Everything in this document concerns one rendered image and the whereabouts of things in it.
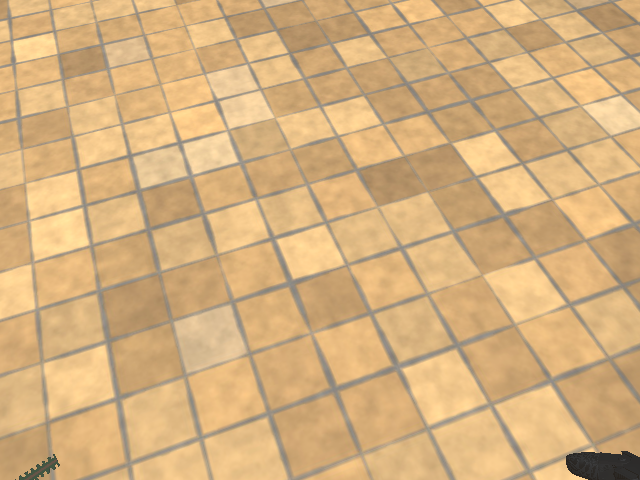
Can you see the robot right hand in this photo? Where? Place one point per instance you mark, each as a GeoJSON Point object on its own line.
{"type": "Point", "coordinates": [604, 466]}

